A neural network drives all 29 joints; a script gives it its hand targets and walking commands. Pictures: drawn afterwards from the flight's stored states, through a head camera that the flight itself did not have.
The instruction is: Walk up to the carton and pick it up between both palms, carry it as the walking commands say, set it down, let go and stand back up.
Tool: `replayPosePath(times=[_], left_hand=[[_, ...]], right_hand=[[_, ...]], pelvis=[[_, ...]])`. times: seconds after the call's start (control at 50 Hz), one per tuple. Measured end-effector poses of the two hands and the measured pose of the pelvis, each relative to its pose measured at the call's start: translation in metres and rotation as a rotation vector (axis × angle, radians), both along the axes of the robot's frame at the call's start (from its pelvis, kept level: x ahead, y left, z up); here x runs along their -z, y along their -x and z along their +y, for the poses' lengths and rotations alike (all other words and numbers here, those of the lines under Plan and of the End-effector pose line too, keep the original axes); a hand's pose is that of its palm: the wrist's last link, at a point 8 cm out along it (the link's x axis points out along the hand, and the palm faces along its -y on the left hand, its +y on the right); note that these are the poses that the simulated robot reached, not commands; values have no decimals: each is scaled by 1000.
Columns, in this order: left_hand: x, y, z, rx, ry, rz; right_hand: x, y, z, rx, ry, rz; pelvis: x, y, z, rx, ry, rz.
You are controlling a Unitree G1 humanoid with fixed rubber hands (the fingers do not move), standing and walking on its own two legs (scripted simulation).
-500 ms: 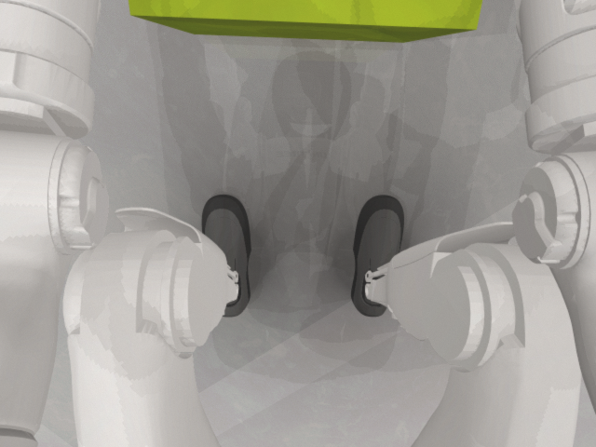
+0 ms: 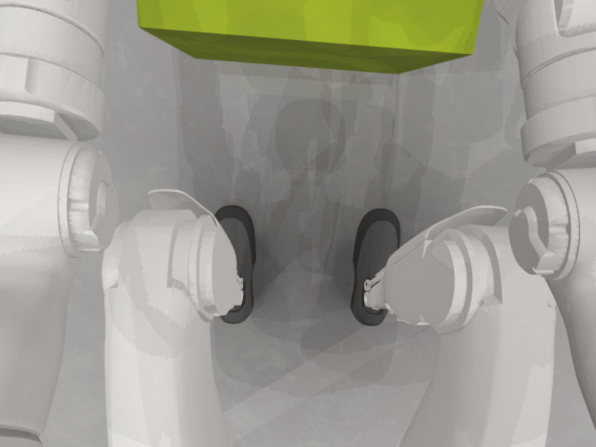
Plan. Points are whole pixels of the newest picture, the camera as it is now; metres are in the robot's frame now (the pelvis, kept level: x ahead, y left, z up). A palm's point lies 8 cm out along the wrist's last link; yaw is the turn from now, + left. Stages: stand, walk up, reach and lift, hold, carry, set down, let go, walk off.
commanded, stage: reach and lift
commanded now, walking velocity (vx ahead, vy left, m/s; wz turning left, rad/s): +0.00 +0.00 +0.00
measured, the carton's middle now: out of the picture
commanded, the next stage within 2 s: none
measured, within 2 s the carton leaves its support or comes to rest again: neither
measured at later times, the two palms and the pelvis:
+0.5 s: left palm out of the picture +0.56 +0.21 -0.04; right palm out of the picture +0.57 -0.14 -0.05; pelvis -0.01 +0.00 +0.03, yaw +1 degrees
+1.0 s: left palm out of the picture +0.54 +0.20 +0.03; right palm out of the picture +0.55 -0.15 +0.01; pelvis -0.02 +0.00 +0.09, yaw +1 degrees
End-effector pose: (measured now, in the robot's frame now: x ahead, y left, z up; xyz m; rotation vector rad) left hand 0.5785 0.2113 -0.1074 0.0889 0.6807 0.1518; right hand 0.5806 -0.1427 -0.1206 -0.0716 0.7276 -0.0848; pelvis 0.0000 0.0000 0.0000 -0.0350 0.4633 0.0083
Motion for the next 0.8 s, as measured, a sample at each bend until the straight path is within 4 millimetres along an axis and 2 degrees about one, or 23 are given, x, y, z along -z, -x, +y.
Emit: replayPosePath(times=[0.26, 0.8], left_hand=[[-34, 8, 1, -9, -1, -15], [-101, 33, -8, -47, 34, -31]], right_hand=[[-32, 6, 1, -12, 10, -14], [-105, 24, -7, -44, 56, -16]], pelvis=[[-8, 5, -1, -7, -3, -55], [-65, 13, -2, -10, -6, -94]])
